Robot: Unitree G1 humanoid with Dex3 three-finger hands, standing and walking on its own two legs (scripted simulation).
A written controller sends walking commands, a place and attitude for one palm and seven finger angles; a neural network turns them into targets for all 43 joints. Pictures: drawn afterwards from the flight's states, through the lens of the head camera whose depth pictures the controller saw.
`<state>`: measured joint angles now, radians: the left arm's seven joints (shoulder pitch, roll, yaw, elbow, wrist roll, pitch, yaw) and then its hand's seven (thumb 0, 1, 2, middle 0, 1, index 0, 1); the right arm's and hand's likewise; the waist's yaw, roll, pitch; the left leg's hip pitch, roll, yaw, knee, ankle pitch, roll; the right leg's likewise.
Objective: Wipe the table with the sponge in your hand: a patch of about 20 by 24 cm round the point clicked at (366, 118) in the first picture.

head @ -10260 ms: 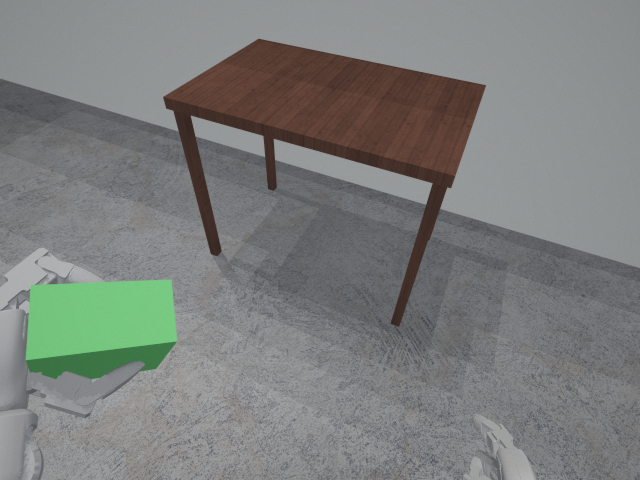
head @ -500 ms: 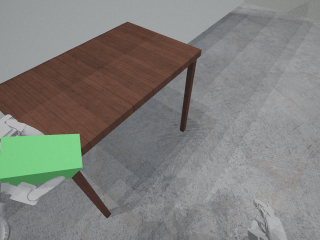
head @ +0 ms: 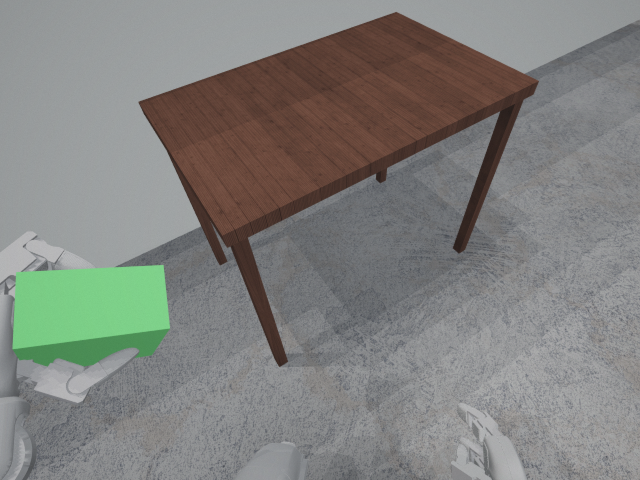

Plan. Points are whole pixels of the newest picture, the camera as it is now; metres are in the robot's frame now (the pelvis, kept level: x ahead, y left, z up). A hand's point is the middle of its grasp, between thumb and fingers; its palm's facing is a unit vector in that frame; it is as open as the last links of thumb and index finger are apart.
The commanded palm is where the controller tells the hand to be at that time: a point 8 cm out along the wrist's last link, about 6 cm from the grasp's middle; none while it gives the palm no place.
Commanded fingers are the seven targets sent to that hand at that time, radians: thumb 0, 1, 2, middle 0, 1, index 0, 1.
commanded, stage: turn to face it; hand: left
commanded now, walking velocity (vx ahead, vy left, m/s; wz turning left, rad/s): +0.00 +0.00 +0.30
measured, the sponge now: (115, 318) +0.23 +0.21 +0.15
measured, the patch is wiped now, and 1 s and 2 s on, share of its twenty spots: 0.00 0.00 0.00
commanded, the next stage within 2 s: take the last steps up to it in 0.22 s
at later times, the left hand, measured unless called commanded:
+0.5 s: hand out of the picture +0.08 +0.25 +0.18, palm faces +0.52 -0.75 -0.41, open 10.3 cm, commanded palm +0.03 +0.28 +0.18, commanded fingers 0.00 0.10 1.30 -1.20 -1.60 -1.20 -1.60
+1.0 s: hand (84, 447) +0.12 +0.18 +0.18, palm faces +0.48 -0.78 -0.41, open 10.3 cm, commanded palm +0.06 +0.21 +0.18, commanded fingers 0.00 0.10 1.30 -1.20 -1.60 -1.20 -1.60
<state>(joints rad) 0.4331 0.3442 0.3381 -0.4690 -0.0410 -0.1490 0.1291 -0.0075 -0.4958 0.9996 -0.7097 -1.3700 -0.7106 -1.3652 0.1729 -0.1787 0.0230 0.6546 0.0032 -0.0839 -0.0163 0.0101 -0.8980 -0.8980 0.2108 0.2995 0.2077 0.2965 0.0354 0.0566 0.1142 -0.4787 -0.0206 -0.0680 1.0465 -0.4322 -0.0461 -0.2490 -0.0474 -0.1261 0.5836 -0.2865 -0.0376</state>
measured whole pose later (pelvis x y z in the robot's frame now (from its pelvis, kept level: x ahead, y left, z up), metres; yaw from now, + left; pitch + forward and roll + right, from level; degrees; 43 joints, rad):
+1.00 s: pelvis -0.08 -0.08 -0.01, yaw +5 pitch -1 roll +3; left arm 0.47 0.41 0.38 -0.56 -0.05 -0.19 0.16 -0.01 -0.50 1.00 -0.71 -1.37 -0.71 -1.37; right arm 0.22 -0.24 -0.04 0.57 0.00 -0.06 -0.08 0.01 -0.90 -0.90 0.20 0.30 0.20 0.30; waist 0.01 -0.07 0.06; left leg -0.28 0.07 0.20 0.55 -0.21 0.00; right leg -0.26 0.04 -0.09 0.74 -0.44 -0.08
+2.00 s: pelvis +0.14 -0.33 +0.00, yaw +4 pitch +0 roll +1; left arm 0.46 0.37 0.36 -0.60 -0.03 -0.16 0.14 -0.01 -0.50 1.00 -0.71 -1.37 -0.71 -1.36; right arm 0.13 -0.21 0.00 0.63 0.01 -0.01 -0.04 0.01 -0.90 -0.90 0.21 0.30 0.20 0.30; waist 0.00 0.03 0.16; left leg -0.48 0.12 0.08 1.15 -0.53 -0.04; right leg -0.31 -0.07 -0.20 0.63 -0.31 -0.05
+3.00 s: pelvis +0.39 -0.53 +0.00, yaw +8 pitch +0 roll +0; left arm 0.49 0.39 0.38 -0.56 -0.03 -0.21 0.15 -0.01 -0.50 1.00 -0.71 -1.37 -0.72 -1.36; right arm 0.21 -0.15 0.00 0.56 0.01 -0.09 -0.04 0.01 -0.90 -0.90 0.21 0.30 0.20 0.30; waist 0.01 0.03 0.07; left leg -0.26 0.13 0.14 0.54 -0.27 -0.04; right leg -0.36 -0.09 -0.14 0.71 -0.37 0.03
